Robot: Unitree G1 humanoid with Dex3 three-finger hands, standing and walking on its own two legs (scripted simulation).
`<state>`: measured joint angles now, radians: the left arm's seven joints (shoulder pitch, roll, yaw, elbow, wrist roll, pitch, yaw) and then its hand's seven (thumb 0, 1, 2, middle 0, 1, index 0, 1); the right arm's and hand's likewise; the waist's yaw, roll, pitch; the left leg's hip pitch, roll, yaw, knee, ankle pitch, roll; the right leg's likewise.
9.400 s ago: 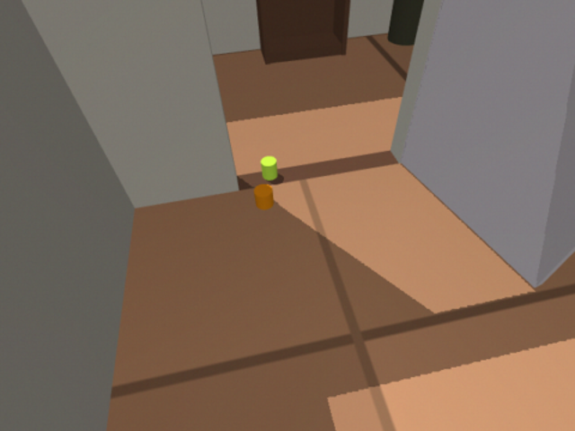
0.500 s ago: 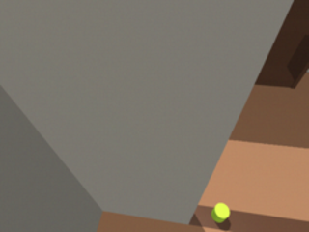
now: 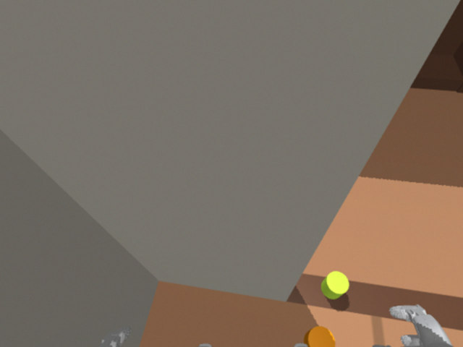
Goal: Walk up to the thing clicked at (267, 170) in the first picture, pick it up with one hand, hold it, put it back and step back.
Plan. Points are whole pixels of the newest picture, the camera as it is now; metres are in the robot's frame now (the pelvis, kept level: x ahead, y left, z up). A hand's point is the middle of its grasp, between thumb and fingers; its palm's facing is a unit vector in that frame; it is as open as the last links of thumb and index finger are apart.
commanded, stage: rise first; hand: right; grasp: from above
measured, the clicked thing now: (334, 285) +0.39 -0.32 -0.70
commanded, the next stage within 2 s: none
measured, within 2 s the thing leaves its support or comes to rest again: neither
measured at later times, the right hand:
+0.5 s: hand out of the picture +0.14 -0.30 -0.26, palm faces -0.30 +0.77 -0.56, open 14.3 cm
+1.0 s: hand (372, 314) +0.25 -0.35 -0.45, palm faces -0.50 +0.29 -0.82, open 14.1 cm
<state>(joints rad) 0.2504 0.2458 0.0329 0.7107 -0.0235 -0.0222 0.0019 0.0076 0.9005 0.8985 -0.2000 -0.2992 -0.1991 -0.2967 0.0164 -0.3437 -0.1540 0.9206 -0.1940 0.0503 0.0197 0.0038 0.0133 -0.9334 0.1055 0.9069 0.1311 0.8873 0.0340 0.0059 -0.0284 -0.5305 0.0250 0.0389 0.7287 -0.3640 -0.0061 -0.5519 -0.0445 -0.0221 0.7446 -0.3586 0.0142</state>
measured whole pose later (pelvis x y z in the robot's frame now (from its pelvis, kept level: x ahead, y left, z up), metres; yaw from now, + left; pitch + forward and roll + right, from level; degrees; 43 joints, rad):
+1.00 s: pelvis -0.09 +0.00 -0.33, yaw +3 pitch +34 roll +5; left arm 0.07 0.28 0.05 0.72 0.04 -0.09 -0.07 0.01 0.89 0.90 -0.20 -0.30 -0.20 -0.30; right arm -0.44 -0.69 -0.25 0.92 -0.90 -0.33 -0.06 0.00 0.52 -1.00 0.07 1.03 0.08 1.02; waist 0.02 0.00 -0.10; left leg -1.98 0.03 0.06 2.07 -0.68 0.00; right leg -2.04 -0.06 0.08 2.12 -0.67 0.00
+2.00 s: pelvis -0.09 -0.01 -0.42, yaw +7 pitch +31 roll +9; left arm 0.05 0.27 0.00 0.78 0.18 0.04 -0.14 0.00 0.90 0.90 -0.20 -0.30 -0.20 -0.30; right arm -0.75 -0.90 -0.27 1.32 -1.32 -0.49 -0.34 0.00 0.49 -0.95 0.06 1.05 0.10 1.03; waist 0.11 0.05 -0.03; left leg -2.22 0.01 0.09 2.36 -0.69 -0.03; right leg -2.32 -0.04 0.14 2.45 -0.70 -0.02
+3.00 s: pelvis -0.08 -0.02 -0.42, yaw +8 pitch +33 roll +10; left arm 0.10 0.26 -0.05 0.74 0.15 -0.01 -0.15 0.00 0.90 0.89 -0.20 -0.30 -0.20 -0.30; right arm -0.94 -0.84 -0.19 1.43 -1.33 -0.27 -0.41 0.00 0.47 -0.95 0.07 1.07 0.11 1.03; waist 0.23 0.02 -0.03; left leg -2.24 0.01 0.09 2.35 -0.70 -0.04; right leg -2.34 -0.04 0.15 2.45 -0.71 -0.02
